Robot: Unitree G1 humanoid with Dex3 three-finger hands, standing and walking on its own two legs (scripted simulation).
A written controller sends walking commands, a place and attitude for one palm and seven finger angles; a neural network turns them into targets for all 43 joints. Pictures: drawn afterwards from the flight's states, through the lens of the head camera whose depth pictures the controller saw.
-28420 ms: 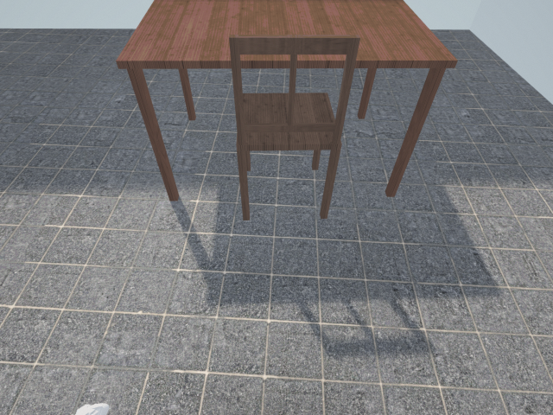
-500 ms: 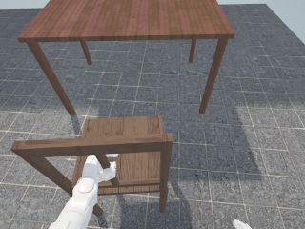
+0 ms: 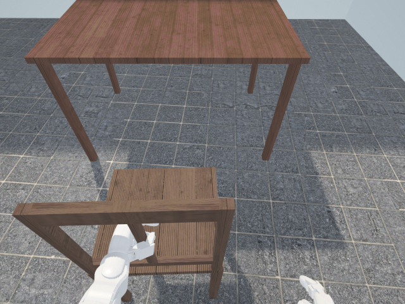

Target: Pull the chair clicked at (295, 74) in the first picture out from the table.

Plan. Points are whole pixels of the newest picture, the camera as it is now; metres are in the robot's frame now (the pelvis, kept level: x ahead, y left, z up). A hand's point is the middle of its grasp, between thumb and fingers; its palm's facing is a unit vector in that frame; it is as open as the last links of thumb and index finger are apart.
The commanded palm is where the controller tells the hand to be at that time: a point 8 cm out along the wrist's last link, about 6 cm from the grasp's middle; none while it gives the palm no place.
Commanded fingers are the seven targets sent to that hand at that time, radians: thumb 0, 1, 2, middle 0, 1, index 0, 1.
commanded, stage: stop walking, hand still on the chair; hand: left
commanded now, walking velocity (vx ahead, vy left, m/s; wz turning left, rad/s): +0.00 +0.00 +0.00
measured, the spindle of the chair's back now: (143, 242) +0.27 +0.16 -0.11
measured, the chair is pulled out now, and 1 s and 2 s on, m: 0.64 0.64 0.64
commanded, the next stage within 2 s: open the thumb and straighten the fingers in 0.06 s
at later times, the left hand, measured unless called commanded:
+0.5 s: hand (142, 240) +0.26 +0.15 -0.07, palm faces +0.03 -0.99 -0.15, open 10.7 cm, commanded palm +0.24 +0.20 -0.05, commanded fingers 0.00 -0.55 0.20 -0.30 -0.87 -0.30 -0.87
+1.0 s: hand (144, 243) +0.26 +0.15 -0.07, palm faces +0.02 -0.99 -0.15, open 17.3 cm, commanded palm +0.23 +0.20 -0.05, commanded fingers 0.00 -0.55 0.20 0.00 0.00 0.00 0.00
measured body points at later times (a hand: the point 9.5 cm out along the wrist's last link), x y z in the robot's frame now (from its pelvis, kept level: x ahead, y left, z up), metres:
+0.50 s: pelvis +0.01 -0.01 -0.03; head +0.05 -0.01 +0.42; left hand +0.26 +0.20 -0.06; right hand +0.16 -0.27 -0.12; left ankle +0.01 +0.13 -0.74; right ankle +0.02 -0.14 -0.74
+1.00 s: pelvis +0.03 +0.00 -0.05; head +0.07 -0.01 +0.40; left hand +0.25 +0.20 -0.06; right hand +0.21 -0.25 -0.13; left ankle +0.00 +0.13 -0.74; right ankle +0.02 -0.14 -0.74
